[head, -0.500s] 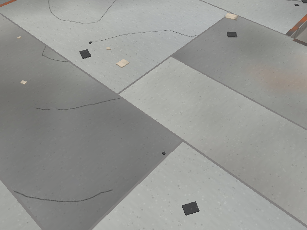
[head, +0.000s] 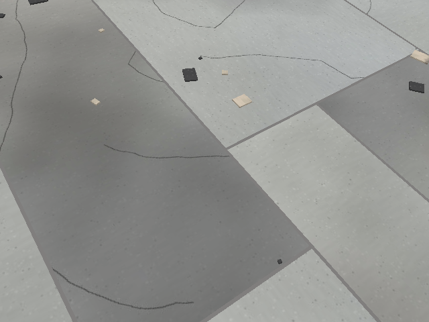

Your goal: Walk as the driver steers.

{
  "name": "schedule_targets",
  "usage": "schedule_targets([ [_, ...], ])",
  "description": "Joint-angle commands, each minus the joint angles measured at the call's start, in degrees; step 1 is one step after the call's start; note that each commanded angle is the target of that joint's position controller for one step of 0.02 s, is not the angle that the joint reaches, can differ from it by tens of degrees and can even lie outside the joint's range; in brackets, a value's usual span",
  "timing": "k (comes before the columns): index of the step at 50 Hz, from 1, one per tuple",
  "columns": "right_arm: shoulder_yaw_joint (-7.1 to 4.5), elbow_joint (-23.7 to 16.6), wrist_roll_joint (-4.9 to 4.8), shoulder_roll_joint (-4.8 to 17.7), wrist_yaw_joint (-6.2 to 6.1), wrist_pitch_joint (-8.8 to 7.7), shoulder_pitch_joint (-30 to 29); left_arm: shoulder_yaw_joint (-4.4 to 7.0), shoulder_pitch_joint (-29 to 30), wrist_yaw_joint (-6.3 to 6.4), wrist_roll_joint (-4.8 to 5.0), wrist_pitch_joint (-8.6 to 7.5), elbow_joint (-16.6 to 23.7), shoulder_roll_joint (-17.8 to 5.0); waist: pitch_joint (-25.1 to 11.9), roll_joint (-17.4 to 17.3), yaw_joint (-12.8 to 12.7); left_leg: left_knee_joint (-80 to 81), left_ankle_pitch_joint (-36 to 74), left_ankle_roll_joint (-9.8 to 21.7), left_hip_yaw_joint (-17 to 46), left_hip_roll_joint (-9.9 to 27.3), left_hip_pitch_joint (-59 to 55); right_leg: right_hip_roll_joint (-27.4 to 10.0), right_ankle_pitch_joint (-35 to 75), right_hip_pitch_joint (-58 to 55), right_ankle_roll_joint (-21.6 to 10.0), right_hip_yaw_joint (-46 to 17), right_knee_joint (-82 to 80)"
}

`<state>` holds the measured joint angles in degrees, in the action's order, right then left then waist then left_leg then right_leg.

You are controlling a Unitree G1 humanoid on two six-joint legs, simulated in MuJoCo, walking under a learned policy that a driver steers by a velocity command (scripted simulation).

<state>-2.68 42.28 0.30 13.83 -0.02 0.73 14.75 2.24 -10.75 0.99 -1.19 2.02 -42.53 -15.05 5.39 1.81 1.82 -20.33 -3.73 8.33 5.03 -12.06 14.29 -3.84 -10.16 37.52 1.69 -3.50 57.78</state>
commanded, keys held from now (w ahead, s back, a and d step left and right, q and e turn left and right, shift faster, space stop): e+shift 0.38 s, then w+e+shift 0.16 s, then w+q+shift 0.04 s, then q+shift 0.42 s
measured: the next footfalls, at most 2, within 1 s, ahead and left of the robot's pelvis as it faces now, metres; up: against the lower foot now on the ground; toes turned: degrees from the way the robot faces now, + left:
right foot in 0.82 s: +0.24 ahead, -0.32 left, +0.00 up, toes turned -27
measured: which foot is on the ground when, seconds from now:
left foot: down 0.00-0.82, up 0.84-1.00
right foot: up 0.00-0.80, down 0.82-1.00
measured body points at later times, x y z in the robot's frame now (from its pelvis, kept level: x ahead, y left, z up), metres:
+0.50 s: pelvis +0.08 -0.04 +0.01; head +0.09 -0.04 +0.46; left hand +0.26 +0.18 -0.12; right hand +0.05 -0.32 -0.11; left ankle +0.06 +0.00 -0.74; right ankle +0.01 -0.17 -0.67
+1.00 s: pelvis +0.19 -0.20 +0.00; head +0.22 -0.23 +0.45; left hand +0.39 -0.01 -0.11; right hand +0.12 -0.46 -0.15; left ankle +0.19 -0.06 -0.64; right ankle +0.21 -0.30 -0.74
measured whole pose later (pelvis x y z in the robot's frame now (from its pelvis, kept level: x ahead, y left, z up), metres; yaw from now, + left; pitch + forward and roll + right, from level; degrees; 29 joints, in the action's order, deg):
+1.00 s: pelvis +0.19 -0.20 +0.00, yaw -16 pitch +0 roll +1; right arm -4.0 51.5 1.1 14.2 -0.1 1.8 19.0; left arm 1.3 -10.6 2.0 -0.7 -1.5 -43.7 -11.5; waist 4.5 -1.4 3.6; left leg -69.5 -22.2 0.2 -1.8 2.5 29.8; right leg -4.0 -11.3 17.5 -2.8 10.5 28.7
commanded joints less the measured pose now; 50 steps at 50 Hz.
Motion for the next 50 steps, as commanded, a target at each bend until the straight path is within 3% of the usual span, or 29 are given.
schedule_targets([
  [1, -1.11, -1.86, 0.43, 6.47, -0.74, -0.01, 2.33, 1.85, -6.24, -0.26, 1.14, 0.52, -0.92, -4.81, -5.85, -5.79, 0.59, 10.86, 2.53, -12.04, 9.60, 17.70, -2.19, 1.85, 3.14, -6.93, -0.16, -2.12, -2.02],
  [4, -1.31, -1.18, 0.55, 8.21, -2.01, -0.05, 1.87, 3.29, -5.70, -0.36, 1.31, 0.47, -1.69, -7.20, -3.33, -4.49, 0.83, 11.12, -1.73, -10.94, 9.46, 21.21, -9.20, 5.12, 0.18, 0.07, -0.23, -7.20, -0.58],
  [7, -0.73, -1.35, -0.14, 7.00, -3.13, -0.27, 0.66, 3.83, -7.81, -0.60, 0.61, 0.50, -3.06, -7.52, -3.95, -4.22, 0.19, 10.06, 1.44, -10.70, 7.31, 22.70, -13.87, 4.82, -2.69, 2.14, 0.63, -6.05, 1.89],
  [13, -0.29, -1.05, -0.16, 6.57, -4.36, -0.28, 1.10, 3.65, -9.86, -1.30, 0.39, 1.56, -3.21, -6.56, -4.92, -4.90, 0.07, 6.33, 15.31, -8.79, 1.23, 23.56, -17.20, 3.19, -7.81, 0.03, 1.83, -0.88, 1.62],
  [19, -0.35, -0.60, 0.70, 6.91, -4.09, -0.13, 1.91, 2.93, -7.18, -2.45, 0.47, 2.52, 0.09, -5.27, -5.37, -5.88, 0.00, 3.10, 23.42, -3.09, -3.97, 25.86, -17.57, 1.40, -11.49, -2.88, 1.07, 3.38, -2.39],
  [21, -0.96, -0.05, 1.24, 8.29, -3.24, -0.74, 5.61, 3.00, -2.58, -3.51, 0.08, 2.88, 2.31, -5.98, -6.15, -5.85, 2.78, 9.70, -8.29, -0.59, 0.33, 29.11, -20.08, -0.45, -10.63, 0.97, 0.18, 3.33, -1.48],
  [22, -1.27, -0.11, 1.26, 9.21, -2.81, -1.23, 5.75, 3.23, -0.51, -4.29, -0.12, 3.05, 3.42, -6.55, -4.33, -5.89, 3.15, 13.12, -21.70, 0.15, 3.26, 30.82, -20.59, -1.19, -10.15, 4.47, -0.23, 2.86, -0.76],
  [23, -1.54, 0.00, 1.18, 9.84, -2.51, -1.82, 5.80, 3.44, 1.18, -4.95, -0.23, 3.07, 4.29, -6.84, -2.52, -5.30, 3.12, 15.20, -28.32, 0.34, 5.03, 32.08, -21.22, -1.71, -9.31, 7.68, -0.62, 2.35, 0.16],
  [27, -1.82, 2.06, 0.91, 9.29, -1.84, -4.51, 7.86, 3.48, 3.57, -5.64, -0.11, 1.91, 5.06, -4.83, -1.16, -2.34, 2.36, 15.64, -26.73, -1.92, 0.47, 32.27, -24.79, -2.62, -3.49, 14.28, -2.53, 1.75, 4.77],
  [29, -1.20, 4.61, 1.36, 7.16, -1.07, -5.82, 11.47, 2.94, 4.77, -5.54, -0.53, 0.73, 5.07, -2.88, -0.60, -2.16, 2.83, 16.07, -26.91, -0.92, -0.17, 30.98, -23.34, -1.27, -0.11, 14.78, -3.88, -0.81, 4.39],
  [32, 0.02, 7.61, 2.05, 4.72, -0.19, -6.85, 12.65, 1.81, 6.47, -4.89, -1.02, -1.02, 4.60, -0.61, 2.91, -1.51, 1.85, 15.32, -7.76, 1.50, -6.86, 28.60, -19.37, 1.14, 2.06, 11.05, -4.16, -1.76, -4.38],
  [34, 0.49, 9.33, 1.67, 5.03, 0.11, -6.66, 11.87, 0.69, 10.30, -4.70, -1.20, -2.09, 5.95, 0.66, 2.67, -4.46, 1.02, 11.16, 14.21, 1.48, -12.55, 25.73, -15.19, 1.70, 1.92, 2.78, -3.78, 5.18, -13.83],
  [35, 0.69, 10.63, 1.14, 5.41, 0.25, -6.23, 12.88, 0.14, 11.95, -4.60, -1.43, -2.47, 6.28, 1.34, 1.57, -5.74, 1.34, 8.99, 21.94, 1.41, -13.51, 24.28, -13.38, 2.14, 1.58, -2.28, -4.05, 9.39, -17.29],
  [37, 0.69, 12.99, 0.77, 7.23, 0.49, -5.49, 15.12, -0.30, 12.59, -4.00, -1.12, -3.19, 6.26, 1.51, -0.10, -8.45, 1.58, 4.96, 34.99, 1.52, -12.39, 24.23, -11.75, 4.45, 3.32, -10.14, -4.70, 10.66, -20.03],
  [39, -0.19, 12.85, 0.24, 10.48, 0.37, -5.10, 11.17, 0.48, 4.17, -2.61, -0.86, -4.17, 3.76, -1.67, -3.92, -11.00, -3.48, -3.69, 42.58, -0.45, -11.47, 22.99, -10.97, 6.33, 4.40, -19.75, -6.12, 8.76, -25.46],
  [40, -0.26, 12.31, -0.78, 10.33, 0.31, -4.86, 9.21, 1.40, -5.14, -1.68, -1.77, -5.08, 0.76, -4.52, -8.81, -9.28, -8.15, -14.04, 35.67, -2.62, -12.25, 20.39, -6.20, 5.01, 12.82, -32.35, -7.03, 7.19, -31.90],
  [41, 0.72, 9.68, -1.72, 6.40, 0.28, -5.01, 8.30, 2.78, -13.73, -0.61, -3.42, -5.70, -1.24, -9.75, -17.02, -3.81, -10.72, -29.32, 7.74, -4.42, -12.71, 17.11, 6.24, -7.63, 29.48, -49.18, -8.85, -2.16, -29.55],
  [42, 1.48, 8.24, -1.82, 0.05, -0.10, -4.15, 15.29, 3.09, -14.24, -0.16, -2.99, -5.81, 0.48, -13.96, -26.77, 6.54, -5.69, -45.36, -36.21, -4.89, -8.43, 11.23, 16.41, -25.46, 59.27, -59.89, -10.88, -15.83, -23.10],
  [43, 0.05, 9.70, -1.46, 2.84, -1.32, -2.64, 17.86, 3.59, -13.75, 0.15, -0.53, -4.76, 1.30, -14.32, -29.73, 4.28, -6.25, -51.76, -33.44, -4.55, -1.82, 11.22, 15.00, -26.01, 60.10, -52.57, -13.07, -13.80, -25.75],
  [44, -0.39, 8.99, -1.08, 3.39, -1.61, -1.61, 15.09, 2.71, -8.40, 0.23, 0.47, -4.06, 2.16, -10.22, -23.51, 5.28, -4.22, -53.87, -29.65, -5.13, -3.68, 12.91, 17.02, -23.18, 42.49, -44.34, -12.91, -9.94, -30.90],
  [45, -0.71, 8.79, 0.00, 2.99, -1.25, -1.06, 12.72, 1.26, -2.69, 0.39, 0.95, -3.80, 2.83, -5.41, -13.67, 5.47, -1.88, -52.22, -24.85, -6.16, -5.06, 14.84, 18.86, -18.85, 29.66, -35.56, -10.85, -5.18, -35.82],
  [46, -1.39, 8.84, 0.90, 3.20, -0.74, -0.39, 12.24, 0.52, 0.29, 0.78, 1.11, -3.76, 3.06, -3.03, -9.00, 7.36, -0.01, -50.94, -21.24, -7.35, -5.45, 15.71, 17.89, -16.05, 24.11, -29.72, -9.51, -1.29, -38.75],
  [48, -2.00, 8.69, 1.38, 2.32, 0.04, 1.39, 12.95, 0.36, 0.84, 1.60, 0.93, -4.07, 2.84, -2.10, -6.90, 7.23, 1.68, -52.53, -17.04, -8.77, -6.73, 15.50, 13.47, -14.84, 22.07, -22.04, -9.51, 4.59, -41.63],
  [50, -2.33, 7.28, 0.88, 1.43, 0.24, 2.44, 11.52, 0.70, 0.51, 1.79, 0.23, -4.78, 2.51, -2.44, -6.98, 5.73, 2.83, -53.65, -14.85, -8.74, -6.93, 15.25, 14.14, -15.37, 21.56, -20.64, -10.82, 7.14, -42.36],
])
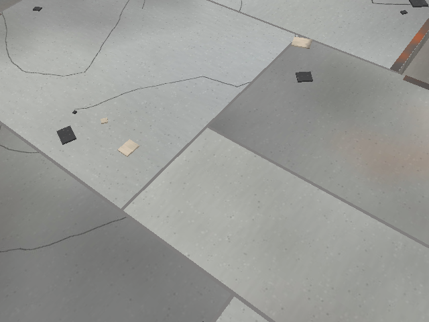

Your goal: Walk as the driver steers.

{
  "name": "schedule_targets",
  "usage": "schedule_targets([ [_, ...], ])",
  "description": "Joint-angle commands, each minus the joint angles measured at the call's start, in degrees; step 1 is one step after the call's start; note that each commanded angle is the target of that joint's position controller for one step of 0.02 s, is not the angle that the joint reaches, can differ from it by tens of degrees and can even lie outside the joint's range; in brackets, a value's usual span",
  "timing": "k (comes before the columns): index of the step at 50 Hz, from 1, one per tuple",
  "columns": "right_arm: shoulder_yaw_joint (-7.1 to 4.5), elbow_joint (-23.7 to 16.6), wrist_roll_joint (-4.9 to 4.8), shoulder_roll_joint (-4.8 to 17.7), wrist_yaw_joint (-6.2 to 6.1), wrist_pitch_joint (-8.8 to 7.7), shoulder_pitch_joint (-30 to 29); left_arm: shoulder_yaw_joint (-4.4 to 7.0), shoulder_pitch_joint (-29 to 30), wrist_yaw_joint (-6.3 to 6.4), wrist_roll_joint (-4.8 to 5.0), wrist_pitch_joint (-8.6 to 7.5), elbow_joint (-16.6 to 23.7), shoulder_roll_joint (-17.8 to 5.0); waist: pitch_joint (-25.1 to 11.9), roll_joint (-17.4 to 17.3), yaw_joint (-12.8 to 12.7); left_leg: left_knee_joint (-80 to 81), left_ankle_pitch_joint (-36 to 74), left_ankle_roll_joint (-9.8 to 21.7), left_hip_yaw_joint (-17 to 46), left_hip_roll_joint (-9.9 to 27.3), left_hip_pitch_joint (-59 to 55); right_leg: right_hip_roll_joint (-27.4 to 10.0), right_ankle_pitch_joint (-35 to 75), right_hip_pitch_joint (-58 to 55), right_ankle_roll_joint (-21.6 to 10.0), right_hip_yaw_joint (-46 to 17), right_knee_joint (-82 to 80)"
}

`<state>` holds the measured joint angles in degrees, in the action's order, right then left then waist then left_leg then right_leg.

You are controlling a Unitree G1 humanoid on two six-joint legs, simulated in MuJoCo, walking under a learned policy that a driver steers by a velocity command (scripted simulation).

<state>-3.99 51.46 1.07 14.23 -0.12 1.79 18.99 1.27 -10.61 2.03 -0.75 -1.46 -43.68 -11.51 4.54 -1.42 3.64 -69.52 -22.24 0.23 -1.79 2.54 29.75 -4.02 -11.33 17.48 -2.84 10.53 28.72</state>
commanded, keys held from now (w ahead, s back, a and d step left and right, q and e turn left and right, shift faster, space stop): q+shift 0.38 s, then e+shift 0.18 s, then w+e+shift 0.44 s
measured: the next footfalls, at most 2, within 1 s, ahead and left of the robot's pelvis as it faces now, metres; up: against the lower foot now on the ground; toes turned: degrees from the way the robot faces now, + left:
left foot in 0.32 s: +0.06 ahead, +0.12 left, +0.00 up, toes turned +25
right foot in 0.84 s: +0.14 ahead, -0.07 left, +0.00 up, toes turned +9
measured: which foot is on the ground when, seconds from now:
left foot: up 0.00-0.30, down 0.32-0.82, up 0.84-1.00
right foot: down 0.00-0.32, up 0.34-0.82, down 0.84-1.00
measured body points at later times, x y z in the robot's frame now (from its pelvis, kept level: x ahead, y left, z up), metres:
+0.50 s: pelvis +0.04 +0.02 +0.00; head +0.06 +0.06 +0.44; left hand +0.03 +0.32 -0.13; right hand +0.28 -0.17 -0.09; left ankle +0.03 +0.11 -0.74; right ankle +0.08 -0.11 -0.66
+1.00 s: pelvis +0.18 -0.01 +0.00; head +0.20 -0.04 +0.45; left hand +0.13 +0.26 -0.10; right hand +0.41 -0.22 -0.10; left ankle +0.18 +0.15 -0.66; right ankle +0.10 -0.08 -0.74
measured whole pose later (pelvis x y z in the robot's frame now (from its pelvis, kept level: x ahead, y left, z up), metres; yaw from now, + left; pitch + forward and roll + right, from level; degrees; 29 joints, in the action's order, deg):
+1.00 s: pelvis +0.18 -0.01 +0.00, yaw +4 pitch +3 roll +2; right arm -1.4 39.8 3.5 15.4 2.8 -2.7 5.3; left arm 3.4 -28.0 -1.3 -0.3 -1.9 -45.3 -14.4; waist -1.9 -2.0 -5.0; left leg -60.3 -13.2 -1.9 0.4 2.4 33.5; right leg 5.0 -18.5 6.6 -6.8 -3.8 22.2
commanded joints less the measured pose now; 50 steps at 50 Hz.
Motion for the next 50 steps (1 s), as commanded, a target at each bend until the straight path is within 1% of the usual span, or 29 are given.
schedule_targets([
  [1, -1.19, -2.88, 0.19, 1.04, 0.45, 1.86, 5.72, 1.75, 0.37, 0.85, -0.41, -1.46, 3.57, -5.94, -5.78, 9.14, 1.09, -4.02, 4.97, -0.52, -0.07, 0.92, 0.05, -15.57, 20.93, -0.67, -6.80, -5.90, -13.60],
  [4, -1.40, -6.34, 0.74, 1.81, 1.43, 3.00, -0.12, 1.86, -0.69, 1.23, -0.79, -0.94, 3.15, -5.98, -4.38, 9.84, -0.04, 1.98, 8.15, -0.55, -0.49, 2.09, 4.06, -16.39, 11.87, -2.88, -7.50, -3.50, -13.86],
  [9, -0.67, -12.22, 0.20, 1.92, 3.87, 3.57, -9.36, 3.08, -1.24, 0.46, -1.06, 0.15, 3.99, -9.94, -4.29, 8.58, -2.85, 17.96, 7.03, 0.44, -3.86, 2.42, -1.85, -18.75, 6.55, -4.58, -6.37, 1.24, -11.19],
  [14, -1.39, -16.07, -0.66, 4.00, 3.39, 3.27, -12.46, 4.72, -3.82, -2.19, 0.21, 1.70, 4.19, -13.22, -5.61, 9.50, -5.28, 28.30, -2.03, 2.57, -7.54, 0.42, -7.28, -21.55, 14.14, -10.20, -3.20, 3.88, -2.20],
  [15, -1.60, -16.04, -0.45, 4.13, 3.12, 2.72, -10.81, 5.05, -3.97, -2.55, 0.89, 2.33, 4.03, -13.66, -6.32, 8.09, -4.05, 34.05, 0.95, 3.12, -7.57, -0.32, -10.61, -20.81, 14.64, -9.85, -1.42, 5.51, 2.44],
  [16, -2.23, -14.39, 0.30, 5.64, 2.31, 1.67, -5.58, 5.26, -5.60, -3.02, 1.27, 2.88, 3.39, -13.41, -8.74, 2.12, -1.35, 41.97, 8.17, 4.28, -3.40, -0.64, -18.42, -17.90, 11.57, -6.45, 1.57, 7.67, 12.69],
  [17, -4.08, -13.73, 0.80, 13.73, 1.08, 0.67, -1.31, 4.62, -6.42, -3.31, 0.98, 3.03, 5.25, -10.81, -8.24, -12.34, -0.28, 48.57, 27.32, 7.61, 15.01, 10.87, -25.62, -11.59, -8.70, 7.11, 5.73, 9.52, 29.15],
  [18, -5.98, -13.72, -0.68, 20.51, 0.83, 0.86, 0.64, 3.48, -0.08, -3.16, -0.22, 3.33, 11.30, -7.92, -9.38, -18.96, 0.38, 49.41, 41.81, 18.14, 33.03, 19.03, -28.05, -1.34, -30.59, 22.19, 9.25, -0.22, 37.66],
  [19, -5.73, -14.25, -1.30, 17.54, 0.80, 0.51, 1.92, 3.79, 2.52, -2.47, -1.64, 3.92, 10.55, -10.55, -10.44, -8.09, 2.28, 49.27, 37.54, 18.80, 28.51, 18.22, -31.40, -2.54, -28.06, 25.39, 9.51, -6.99, 41.70],
  [21, -3.23, -15.35, -0.21, 11.40, -0.09, 0.79, -6.03, 3.41, 0.21, -1.45, 0.00, 3.50, 8.08, -8.74, -7.01, -5.07, -1.92, 50.02, 32.48, 15.10, 17.02, 13.04, -25.34, -2.99, -16.13, 21.71, 7.47, -8.63, 38.30],
  [22, -2.21, -16.02, -0.72, 8.70, -0.53, 0.52, -9.60, 3.52, -0.88, -1.12, -0.61, 3.59, 7.30, -8.70, -7.19, -6.07, -3.50, 49.79, 35.10, 13.54, 13.17, 10.73, -23.36, -2.52, -12.20, 18.66, 6.59, -8.65, 36.63],
  [23, -1.14, -16.35, -0.59, 6.21, -0.57, 0.14, -11.60, 3.58, -3.58, -1.08, -1.13, 3.95, 5.53, -8.99, -8.95, -5.65, -4.52, 49.33, 40.35, 13.15, 10.08, 9.52, -22.35, -1.19, -10.12, 14.92, 5.97, -7.80, 37.25],
  [26, 1.07, -15.05, 0.17, 2.69, -0.33, -1.45, -11.69, 2.58, -6.64, -2.17, 0.14, 5.06, 3.12, -6.41, -10.43, -2.50, -5.46, 50.84, 38.73, 11.43, 5.38, 9.40, -20.62, -0.08, -9.54, 6.44, 4.46, -8.65, 27.53],
  [27, 1.53, -14.45, 0.56, 2.37, -0.46, -1.77, -11.60, 2.00, -6.19, -2.67, 0.23, 5.22, 2.91, -5.18, -9.29, -3.02, -5.01, 51.65, 33.44, 10.49, 4.04, 9.33, -19.60, 0.25, -8.88, 3.74, 3.97, -9.18, 21.94],
  [28, 1.18, -13.94, 0.83, 4.20, -0.66, -1.81, -10.94, 2.08, -4.67, -3.01, 0.09, 5.35, 3.40, -5.76, -7.73, -4.94, -3.80, 51.78, 28.94, 10.47, 3.79, 9.74, -19.27, 1.39, -8.96, 3.05, 3.56, -8.79, 19.31],
  [29, -0.14, -12.96, 1.03, 8.14, -0.47, -1.57, -7.18, 2.51, -4.24, -3.44, -0.50, 5.24, 4.02, -7.61, -8.43, -7.40, -1.77, 54.58, 11.93, 11.36, 5.76, 10.84, -20.68, 2.58, -9.90, 4.34, 2.82, -7.21, 19.83],
  [30, -0.81, -12.49, 1.15, 10.37, -0.17, -1.35, -5.40, 3.04, -2.49, -4.12, -0.95, 5.22, 5.05, -9.54, -7.27, -8.70, -0.61, 57.93, -5.10, 11.89, 9.29, 12.99, -20.96, 2.35, -10.77, 6.86, 2.06, -7.14, 19.69],
  [32, -1.16, -12.38, 1.01, 11.31, 0.24, -1.45, -4.94, 3.76, 0.95, -5.59, -0.79, 5.00, 6.74, -11.30, -3.20, -7.69, -0.11, 62.61, -21.48, 11.83, 14.95, 16.86, -22.14, 1.91, -11.71, 12.89, 1.02, -7.72, 19.17],
  [35, -1.38, -12.50, 0.63, 10.56, 0.02, -2.95, -7.60, 3.57, -1.71, -6.81, -0.12, 3.85, 5.85, -9.28, -0.90, -4.60, -3.03, 63.84, -19.39, 9.73, 11.27, 18.09, -22.71, 0.41, -12.48, 12.99, -1.16, -7.98, 16.45],
  [38, -1.70, -13.12, 0.99, 10.36, -0.03, -4.06, -12.44, 3.66, -5.61, -6.82, 1.07, 3.20, 4.43, -8.68, -1.77, -4.35, -6.10, 61.82, -15.37, 6.83, 3.05, 16.05, -17.39, 1.09, -12.56, 2.62, -3.80, -4.52, 10.51],
  [40, -1.73, -13.59, 0.71, 9.82, -0.13, -3.78, -16.22, 3.64, -13.00, -6.45, 0.85, 2.56, 1.20, -7.65, -1.83, 0.86, -10.10, 52.67, -17.11, 4.75, -4.04, 12.61, -10.91, 3.86, -7.88, -7.88, -5.16, -0.51, 2.43],
  [41, -1.09, -13.91, 1.42, 7.42, -0.20, -3.49, -17.33, 4.40, -21.61, -5.83, 0.33, 1.93, -2.62, -9.20, -2.36, 9.65, -12.88, 36.06, -15.15, 3.46, -9.22, 7.34, -4.71, 4.44, -14.00, -15.71, -6.84, -5.55, -1.65],
  [42, 1.05, -15.36, 2.27, 1.51, 0.15, -3.21, -20.63, 4.99, -25.77, -5.21, -0.44, 1.02, -2.84, -12.74, -0.61, 20.76, -14.94, 11.40, -11.94, 1.79, -10.93, 0.85, 9.57, -6.16, -27.66, -18.91, -10.19, -26.39, -6.16],
  [43, 2.45, -20.49, 1.56, -1.52, 1.31, -4.08, -22.71, 4.49, -20.37, -4.49, -0.22, 0.55, 0.95, -15.17, 0.12, 22.95, -11.02, 2.40, -9.61, -0.19, -0.39, -6.39, 25.85, -12.00, -38.36, -20.63, -16.32, -56.46, -20.97],
  [44, 2.12, -20.86, 2.43, 2.22, 2.10, -5.62, -23.34, 5.39, -15.33, -3.61, -0.31, 0.54, 3.01, -16.51, 2.15, 15.47, -9.48, -0.83, -3.63, -0.70, 4.38, -1.35, 30.91, -15.64, -40.86, -20.32, -18.03, -58.97, -24.55],
  [45, 1.08, -19.44, 2.35, 6.53, 2.64, -6.69, -22.80, 5.38, -13.75, -3.22, -0.38, 0.11, 3.90, -15.46, 0.94, 7.27, -8.59, 0.96, 3.25, -0.94, 5.28, 0.46, 28.62, -13.62, -33.30, -20.08, -16.68, -52.75, -21.70],
  [46, 0.76, -17.41, 2.58, 7.85, 2.73, -6.91, -20.36, 5.45, -14.34, -3.05, -0.24, -0.37, 3.61, -15.29, -0.87, 2.75, -7.71, 4.00, 6.49, -1.39, 4.84, 1.07, 24.92, -10.58, -25.66, -20.27, -14.89, -46.24, -19.63],
  [47, 0.74, -16.56, 2.94, 8.08, 2.81, -6.58, -18.89, 5.27, -15.11, -2.79, 0.29, -0.96, 3.27, -14.86, -1.81, 1.75, -7.32, 6.99, 8.47, -1.93, 4.49, 1.43, 21.95, -8.31, -21.58, -19.70, -13.47, -42.40, -20.09],
  [50, 1.42, -16.52, 2.19, 6.66, 3.13, -4.65, -20.48, 4.86, -18.97, -2.73, 1.01, -2.44, 1.04, -13.15, -0.34, 2.67, -7.84, 12.17, 12.65, -2.94, 2.92, 0.55, 20.05, -4.56, -10.00, -19.36, -12.65, -36.65, -21.47],
])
